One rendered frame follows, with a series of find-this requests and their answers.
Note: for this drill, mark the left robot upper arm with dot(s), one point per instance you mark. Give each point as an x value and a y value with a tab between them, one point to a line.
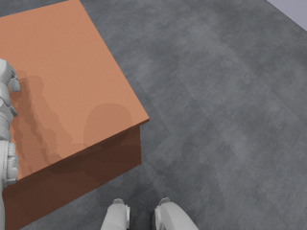
8	173

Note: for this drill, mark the table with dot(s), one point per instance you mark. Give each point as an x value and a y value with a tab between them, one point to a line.
78	120

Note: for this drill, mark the left robot forearm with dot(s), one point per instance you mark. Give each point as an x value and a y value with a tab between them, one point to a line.
5	113

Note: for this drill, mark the right robot shin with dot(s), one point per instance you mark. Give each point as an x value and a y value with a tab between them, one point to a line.
163	200

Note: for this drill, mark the left robot hand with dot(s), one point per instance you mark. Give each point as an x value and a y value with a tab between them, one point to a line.
9	78

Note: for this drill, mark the robot right thigh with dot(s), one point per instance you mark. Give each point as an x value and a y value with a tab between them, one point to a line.
170	216

